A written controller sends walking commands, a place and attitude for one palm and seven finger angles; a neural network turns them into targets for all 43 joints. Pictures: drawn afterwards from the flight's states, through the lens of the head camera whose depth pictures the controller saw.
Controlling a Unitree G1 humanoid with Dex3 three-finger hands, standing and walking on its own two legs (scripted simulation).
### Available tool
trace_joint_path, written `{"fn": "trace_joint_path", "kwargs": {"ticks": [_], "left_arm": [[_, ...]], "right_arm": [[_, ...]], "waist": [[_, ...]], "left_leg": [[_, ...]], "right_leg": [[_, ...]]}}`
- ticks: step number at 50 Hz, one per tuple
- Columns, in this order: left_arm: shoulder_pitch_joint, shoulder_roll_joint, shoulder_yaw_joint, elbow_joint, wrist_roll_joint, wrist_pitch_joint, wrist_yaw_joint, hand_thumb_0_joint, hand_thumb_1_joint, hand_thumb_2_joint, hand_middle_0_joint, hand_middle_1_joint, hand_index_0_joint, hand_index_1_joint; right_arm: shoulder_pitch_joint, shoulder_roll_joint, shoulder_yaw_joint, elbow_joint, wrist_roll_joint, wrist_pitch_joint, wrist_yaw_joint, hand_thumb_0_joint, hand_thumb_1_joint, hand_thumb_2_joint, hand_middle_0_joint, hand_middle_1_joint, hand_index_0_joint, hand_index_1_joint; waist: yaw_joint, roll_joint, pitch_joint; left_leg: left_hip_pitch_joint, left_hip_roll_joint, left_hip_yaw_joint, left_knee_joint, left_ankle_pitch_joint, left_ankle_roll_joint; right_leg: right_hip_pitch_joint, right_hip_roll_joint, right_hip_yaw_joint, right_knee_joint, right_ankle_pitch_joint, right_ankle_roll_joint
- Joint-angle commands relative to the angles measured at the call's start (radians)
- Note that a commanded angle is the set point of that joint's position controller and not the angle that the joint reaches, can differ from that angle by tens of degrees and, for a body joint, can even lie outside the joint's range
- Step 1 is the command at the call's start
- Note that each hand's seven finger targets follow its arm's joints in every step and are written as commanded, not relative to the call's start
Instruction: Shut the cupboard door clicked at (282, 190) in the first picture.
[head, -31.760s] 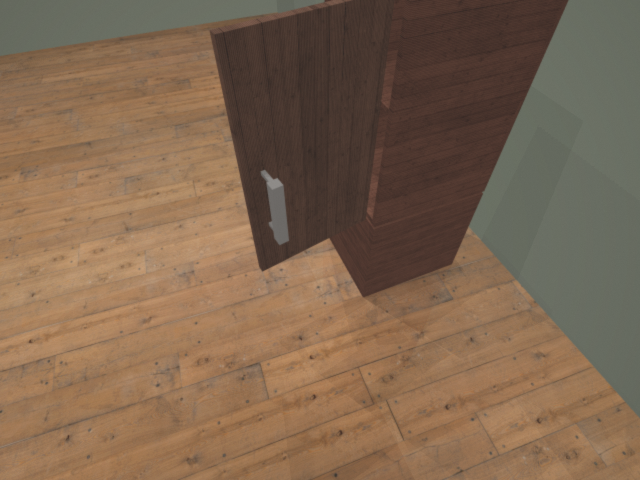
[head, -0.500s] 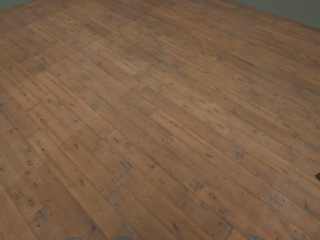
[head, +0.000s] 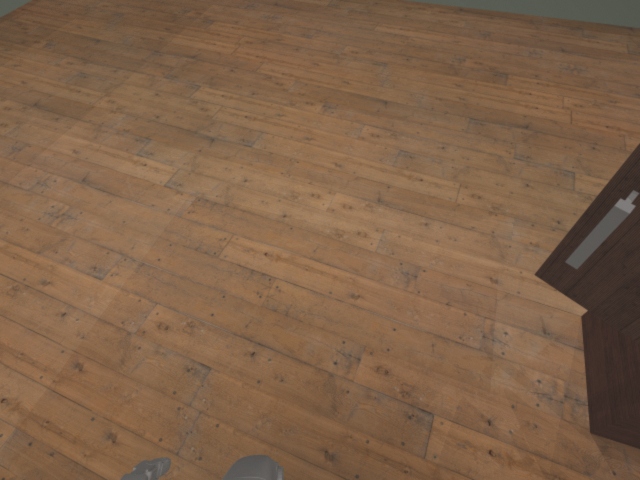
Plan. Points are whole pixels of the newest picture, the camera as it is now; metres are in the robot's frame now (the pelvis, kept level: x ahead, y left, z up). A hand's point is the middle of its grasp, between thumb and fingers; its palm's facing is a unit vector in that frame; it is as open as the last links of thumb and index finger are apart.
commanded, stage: turn to face it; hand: left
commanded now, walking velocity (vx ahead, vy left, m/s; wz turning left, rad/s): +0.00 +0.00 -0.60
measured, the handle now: (602, 230) +0.56 -0.49 -0.10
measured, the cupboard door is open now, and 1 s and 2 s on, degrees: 61 61 61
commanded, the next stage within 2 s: take the last steps up to it in 1.14 s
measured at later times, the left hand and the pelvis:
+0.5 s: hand (217, 429) +0.20 +0.17 -0.15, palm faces -0.31 -0.92 -0.23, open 7.4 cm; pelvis +0.03 +0.00 +0.00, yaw -19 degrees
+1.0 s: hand (248, 401) +0.25 +0.13 -0.17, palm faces -0.52 -0.83 -0.20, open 7.4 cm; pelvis +0.06 +0.00 +0.00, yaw -34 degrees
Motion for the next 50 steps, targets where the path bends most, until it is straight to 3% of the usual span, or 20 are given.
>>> {"fn": "trace_joint_path", "kwargs": {"ticks": [1,5,7,8,9,10,13,17,22,24,25,26,27,32,38,41,43,44,47,50], "left_arm": [[0.010,0.214,0.060,-0.071,0.006,-0.019,0.015,0.000,0.900,0.900,-0.200,-0.300,-0.200,-0.300],[-0.008,0.225,0.069,-0.069,0.007,-0.012,0.014,0.000,0.900,0.900,-0.200,-0.300,-0.200,-0.300],[-0.035,0.203,0.065,-0.070,-0.002,-0.004,0.012,0.000,0.900,0.900,-0.200,-0.300,-0.200,-0.300],[-0.026,0.157,0.058,-0.085,-0.011,0.002,0.007,0.000,0.900,0.900,-0.200,-0.300,-0.200,-0.300],[-0.002,0.102,0.046,-0.104,-0.017,0.003,-0.004,0.000,0.900,0.900,-0.200,-0.300,-0.200,-0.300],[-0.014,0.128,0.050,-0.113,-0.004,-0.001,-0.009,0.000,0.900,0.900,-0.200,-0.300,-0.200,-0.300],[-0.028,0.127,0.061,-0.078,0.001,0.005,-0.025,0.000,0.900,0.900,-0.200,-0.300,-0.200,-0.300],[-0.072,0.084,0.040,-0.083,-0.005,0.009,-0.032,0.000,0.900,0.900,-0.200,-0.300,-0.200,-0.300],[-0.075,0.082,0.034,-0.088,-0.002,0.002,-0.031,0.000,0.900,0.900,-0.200,-0.300,-0.200,-0.300],[-0.008,0.100,0.042,-0.066,-0.001,-0.002,-0.029,0.000,0.900,0.900,-0.200,-0.300,-0.200,-0.300],[0.069,0.150,0.052,-0.044,0.003,-0.009,-0.022,0.000,0.900,0.900,-0.200,-0.300,-0.200,-0.300],[0.132,0.262,0.074,-0.025,0.012,-0.022,-0.008,0.000,0.900,0.900,-0.200,-0.300,-0.200,-0.300],[0.177,0.306,0.078,-0.015,-0.004,-0.021,0.005,0.000,0.900,0.900,-0.200,-0.300,-0.200,-0.300],[-0.038,0.205,0.059,-0.068,0.002,-0.017,0.023,0.000,0.900,0.900,-0.200,-0.300,-0.200,-0.300],[-0.024,0.231,0.067,-0.063,0.008,-0.014,0.013,0.000,0.900,0.900,-0.200,-0.300,-0.200,-0.300],[-0.052,0.197,0.059,-0.065,-0.006,-0.005,0.011,0.000,0.900,0.900,-0.200,-0.300,-0.200,-0.300],[-0.010,0.100,0.043,-0.096,-0.015,0.002,-0.002,0.000,0.900,0.900,-0.200,-0.300,-0.200,-0.300],[-0.020,0.134,0.048,-0.095,-0.002,0.003,-0.005,0.000,0.900,0.900,-0.200,-0.300,-0.200,-0.300],[-0.010,0.116,0.053,-0.055,0.001,0.004,-0.021,0.000,0.900,0.900,-0.200,-0.300,-0.200,-0.300],[-0.030,0.078,0.035,-0.050,-0.005,0.009,-0.019,0.000,0.900,0.900,-0.200,-0.300,-0.200,-0.300]], "right_arm": [[-0.023,-0.062,-0.008,-0.101,0.000,-0.040,0.001,0.000,-0.900,-0.900,0.200,0.300,0.200,0.300],[0.024,-0.055,-0.002,-0.104,0.009,-0.054,-0.006,0.000,-0.900,-0.900,0.200,0.300,0.200,0.300],[0.098,-0.064,-0.002,-0.079,0.010,-0.064,-0.013,0.000,-0.900,-0.900,0.200,0.300,0.200,0.300],[0.126,-0.122,-0.009,-0.076,0.001,-0.075,-0.018,0.000,-0.900,-0.900,0.200,0.300,0.200,0.300],[0.140,-0.223,-0.027,-0.089,-0.013,-0.078,-0.020,0.000,-0.900,-0.900,0.200,0.300,0.200,0.300],[0.140,-0.235,-0.025,-0.105,-0.015,-0.074,-0.021,0.000,-0.900,-0.900,0.200,0.300,0.200,0.300],[0.037,-0.154,-0.005,-0.119,-0.019,-0.082,-0.027,0.000,-0.900,-0.900,0.200,0.300,0.200,0.300],[0.102,-0.148,-0.013,-0.086,-0.015,-0.076,-0.027,0.000,-0.900,-0.900,0.200,0.300,0.200,0.300],[0.101,-0.173,-0.031,-0.068,-0.014,-0.066,-0.012,0.000,-0.900,-0.900,0.200,0.300,0.200,0.300],[0.068,-0.179,-0.036,-0.071,-0.009,-0.062,-0.009,0.000,-0.900,-0.900,0.200,0.300,0.200,0.300],[0.053,-0.162,-0.038,-0.080,0.000,-0.061,-0.004,0.000,-0.900,-0.900,0.200,0.300,0.200,0.300],[0.024,-0.077,-0.018,-0.122,0.007,-0.059,0.001,0.000,-0.900,-0.900,0.200,0.300,0.200,0.300],[-0.022,-0.090,-0.008,-0.154,0.004,-0.046,-0.009,0.000,-0.900,-0.900,0.200,0.300,0.200,0.300],[0.001,-0.076,-0.008,-0.092,0.000,-0.041,-0.005,0.000,-0.900,-0.900,0.200,0.300,0.200,0.300],[0.031,-0.056,-0.001,-0.097,0.005,-0.048,-0.002,0.000,-0.900,-0.900,0.200,0.300,0.200,0.300],[0.125,-0.081,-0.002,-0.068,0.007,-0.067,-0.013,0.000,-0.900,-0.900,0.200,0.300,0.200,0.300],[0.153,-0.231,-0.025,-0.083,-0.016,-0.074,-0.018,0.000,-0.900,-0.900,0.200,0.300,0.200,0.300],[0.138,-0.224,-0.022,-0.091,-0.018,-0.074,-0.019,0.000,-0.900,-0.900,0.200,0.300,0.200,0.300],[0.026,-0.149,-0.001,-0.107,-0.020,-0.078,-0.024,0.000,-0.900,-0.900,0.200,0.300,0.200,0.300],[0.081,-0.138,-0.004,-0.071,-0.019,-0.074,-0.024,0.000,-0.900,-0.900,0.200,0.300,0.200,0.300]], "waist": [[0.029,-0.168,-0.123],[0.012,-0.194,-0.136],[-0.025,-0.162,-0.141],[-0.033,-0.009,-0.152],[-0.028,0.263,-0.156],[-0.036,0.207,-0.144],[0.014,0.148,-0.087],[-0.021,0.142,-0.133],[-0.024,0.196,-0.123],[0.023,0.155,-0.126],[0.063,0.054,-0.158],[0.095,-0.288,-0.177],[0.120,-0.282,-0.158],[0.011,-0.200,-0.125],[0.010,-0.199,-0.129],[-0.039,-0.154,-0.146],[-0.033,0.287,-0.137],[-0.038,0.214,-0.129],[0.019,0.142,-0.085],[-0.005,0.152,-0.122]], "left_leg": [[-0.017,-0.020,-0.021,-0.143,0.038,-0.010],[0.094,-0.049,-0.014,-0.389,0.053,0.001],[0.279,-0.054,-0.014,-0.616,0.216,0.010],[0.383,0.067,-0.146,-0.754,0.201,0.053],[0.440,0.317,-0.397,-0.824,0.278,0.165],[0.346,0.421,-0.438,-0.834,0.275,0.245],[0.316,0.293,-0.206,-0.769,0.567,0.218],[0.451,0.248,-0.023,-0.669,0.835,0.200],[0.391,0.268,0.033,-0.620,0.754,0.175],[0.297,0.241,0.075,-0.530,0.625,0.120],[0.187,0.199,0.110,-0.400,0.484,0.071],[-0.067,0.046,0.183,-0.172,-0.026,0.005],[-0.126,0.004,0.055,-0.002,-0.225,-0.005],[-0.062,0.027,-0.037,-0.001,0.002,-0.014],[0.083,-0.041,-0.003,-0.336,0.045,-0.004],[0.324,-0.038,-0.012,-0.644,0.242,0.013],[0.392,0.343,-0.412,-0.837,0.267,0.185],[0.304,0.398,-0.439,-0.849,0.230,0.245],[0.286,0.269,-0.200,-0.781,0.483,0.218],[0.371,0.232,-0.065,-0.709,0.727,0.209]], "right_leg": [[0.099,-0.231,0.286,-0.215,0.279,-0.166],[0.081,-0.220,0.339,-0.164,0.316,-0.158],[-0.031,-0.167,0.324,-0.095,0.243,-0.089],[-0.152,-0.071,0.261,0.011,0.102,-0.034],[-0.295,0.060,0.098,0.243,-0.220,0.027],[-0.275,0.022,0.057,0.446,-0.343,0.037],[-0.293,-0.034,0.042,0.606,-0.232,0.068],[-0.241,-0.037,-0.043,0.419,-0.201,0.075],[-0.075,-0.012,-0.099,0.158,-0.142,0.047],[0.084,0.001,-0.115,-0.034,0.039,0.029],[0.243,-0.064,-0.029,-0.141,0.179,-0.001],[0.405,-0.321,0.306,-0.209,0.475,-0.103],[0.316,-0.441,0.413,-0.196,0.676,-0.208],[0.129,-0.256,0.240,-0.193,0.393,-0.173],[0.066,-0.221,0.309,-0.184,0.277,-0.164],[-0.063,-0.150,0.296,-0.081,0.218,-0.075],[-0.279,0.058,0.059,0.292,-0.294,0.032],[-0.257,0.016,0.065,0.470,-0.334,0.035],[-0.264,-0.034,0.034,0.574,-0.220,0.057],[-0.198,-0.031,-0.020,0.415,-0.204,0.065]]}}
